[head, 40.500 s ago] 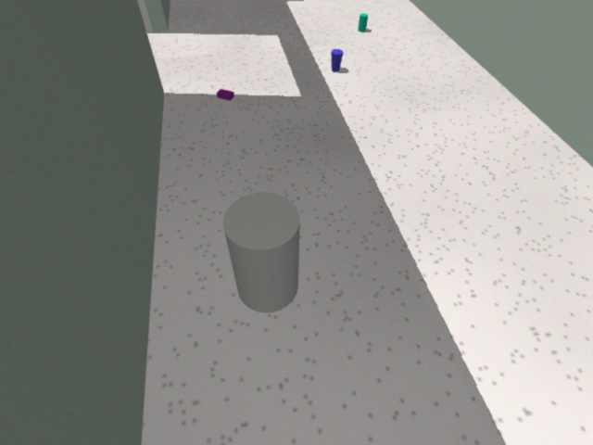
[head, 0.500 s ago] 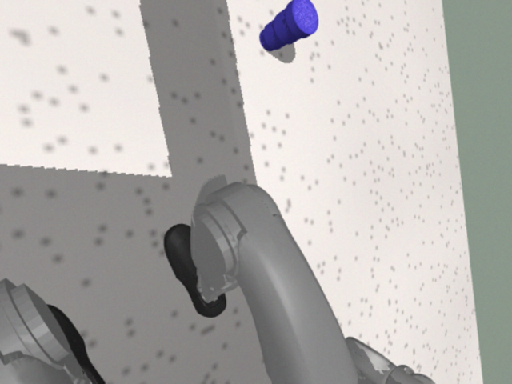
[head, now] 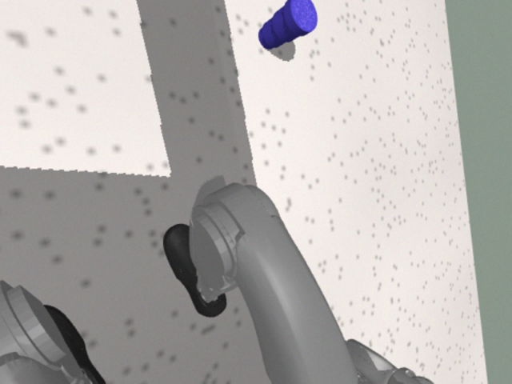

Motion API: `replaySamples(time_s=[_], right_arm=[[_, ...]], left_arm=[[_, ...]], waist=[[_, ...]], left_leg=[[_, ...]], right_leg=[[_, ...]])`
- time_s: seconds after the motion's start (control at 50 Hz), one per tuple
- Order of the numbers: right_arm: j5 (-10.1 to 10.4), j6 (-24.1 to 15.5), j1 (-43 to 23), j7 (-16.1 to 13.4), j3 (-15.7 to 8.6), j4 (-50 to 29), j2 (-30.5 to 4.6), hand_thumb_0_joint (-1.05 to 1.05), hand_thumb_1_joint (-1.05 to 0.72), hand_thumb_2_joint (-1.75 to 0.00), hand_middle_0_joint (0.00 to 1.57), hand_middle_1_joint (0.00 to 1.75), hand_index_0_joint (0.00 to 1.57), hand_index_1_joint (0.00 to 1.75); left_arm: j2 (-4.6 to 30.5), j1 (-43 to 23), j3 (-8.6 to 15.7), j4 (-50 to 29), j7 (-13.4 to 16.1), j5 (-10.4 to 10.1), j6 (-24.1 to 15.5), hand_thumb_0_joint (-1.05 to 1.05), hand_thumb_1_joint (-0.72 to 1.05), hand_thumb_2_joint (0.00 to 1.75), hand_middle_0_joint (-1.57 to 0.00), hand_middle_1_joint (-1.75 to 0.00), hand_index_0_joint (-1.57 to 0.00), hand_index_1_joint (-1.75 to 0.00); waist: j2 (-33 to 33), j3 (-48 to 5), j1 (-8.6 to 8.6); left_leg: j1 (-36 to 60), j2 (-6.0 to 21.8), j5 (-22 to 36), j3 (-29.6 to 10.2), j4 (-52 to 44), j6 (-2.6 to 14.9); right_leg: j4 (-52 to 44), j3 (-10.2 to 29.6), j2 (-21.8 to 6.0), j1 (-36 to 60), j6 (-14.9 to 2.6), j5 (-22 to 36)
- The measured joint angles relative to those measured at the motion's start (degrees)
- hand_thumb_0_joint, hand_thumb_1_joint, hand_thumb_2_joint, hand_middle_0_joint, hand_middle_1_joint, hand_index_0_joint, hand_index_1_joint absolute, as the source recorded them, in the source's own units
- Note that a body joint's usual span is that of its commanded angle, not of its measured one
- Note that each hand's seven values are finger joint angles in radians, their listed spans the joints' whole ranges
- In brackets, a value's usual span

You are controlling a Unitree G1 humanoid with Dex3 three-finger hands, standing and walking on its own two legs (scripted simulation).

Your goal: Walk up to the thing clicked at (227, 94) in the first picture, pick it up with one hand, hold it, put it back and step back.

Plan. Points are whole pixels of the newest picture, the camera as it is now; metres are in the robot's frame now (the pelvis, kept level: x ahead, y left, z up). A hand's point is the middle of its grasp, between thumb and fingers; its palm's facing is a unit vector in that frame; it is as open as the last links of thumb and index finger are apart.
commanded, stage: close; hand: left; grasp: from above
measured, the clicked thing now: out of the picture +0.44 +0.38 -0.31
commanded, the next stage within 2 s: settle in 0.70 s
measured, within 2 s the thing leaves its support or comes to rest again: leaves its support in 1.14 s
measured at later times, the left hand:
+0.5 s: hand out of the picture +0.44 +0.37 -0.28, palm faces -0.22 -0.38 -0.90, open 11.7 cm
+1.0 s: hand out of the picture +0.44 +0.37 -0.27, palm faces -0.22 -0.38 -0.90, open 11.6 cm
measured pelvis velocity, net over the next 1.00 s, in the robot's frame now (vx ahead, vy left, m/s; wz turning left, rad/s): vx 0.00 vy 0.00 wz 0.00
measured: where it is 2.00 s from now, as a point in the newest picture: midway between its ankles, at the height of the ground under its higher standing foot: (145, 326)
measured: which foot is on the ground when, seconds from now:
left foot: down 0.00-1.00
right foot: down 0.00-1.00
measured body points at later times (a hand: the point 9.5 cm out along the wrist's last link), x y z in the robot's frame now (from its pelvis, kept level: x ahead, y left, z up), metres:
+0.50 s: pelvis +0.00 +0.00 +0.00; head +0.31 +0.14 +0.29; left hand +0.45 +0.38 -0.22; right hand +0.03 -0.24 -0.03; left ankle +0.07 +0.12 -0.29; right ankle +0.13 -0.12 -0.29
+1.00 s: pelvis +0.00 +0.00 +0.00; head +0.31 +0.13 +0.29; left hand +0.45 +0.39 -0.22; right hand +0.02 -0.24 -0.03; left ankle +0.07 +0.12 -0.29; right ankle +0.13 -0.12 -0.29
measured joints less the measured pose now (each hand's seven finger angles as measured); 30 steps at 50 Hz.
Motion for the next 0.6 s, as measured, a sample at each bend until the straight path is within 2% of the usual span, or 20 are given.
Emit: replaySamples(time_s=[0.6], right_arm=[[0.17, 0.20, 0.27, -0.48, -0.27, 0.10, 0.28, 0.01, -0.92, -0.89, 0.20, 0.30, 0.20, 0.30]], left_arm=[[-0.15, -0.45, -1.00, 0.13, -0.36, 0.43, 0.04, -0.01, -0.10, 0.32, -0.55, -0.56, -0.58, -0.54]], waist=[[0.33, -0.67, -0.01]], left_leg=[[-0.13, -0.03, -0.16, 0.33, -0.20, 0.08]], right_leg=[[-0.02, 0.21, -0.15, -0.14, -0.09, -0.29]])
